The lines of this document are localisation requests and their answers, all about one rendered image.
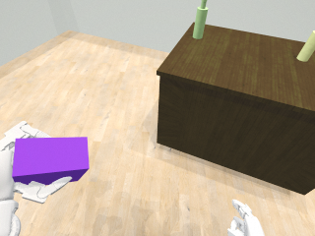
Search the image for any sponge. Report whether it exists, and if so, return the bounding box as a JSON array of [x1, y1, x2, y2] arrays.
[[12, 137, 90, 186]]

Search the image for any table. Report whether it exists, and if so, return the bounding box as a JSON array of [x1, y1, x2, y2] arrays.
[[157, 22, 315, 196]]

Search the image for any robot right hand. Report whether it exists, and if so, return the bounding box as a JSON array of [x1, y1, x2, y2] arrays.
[[227, 199, 265, 236]]

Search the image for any robot left hand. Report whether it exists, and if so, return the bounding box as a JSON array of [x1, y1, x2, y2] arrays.
[[0, 121, 72, 204]]

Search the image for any left robot forearm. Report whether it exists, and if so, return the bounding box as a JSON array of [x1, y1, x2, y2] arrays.
[[0, 200, 22, 236]]

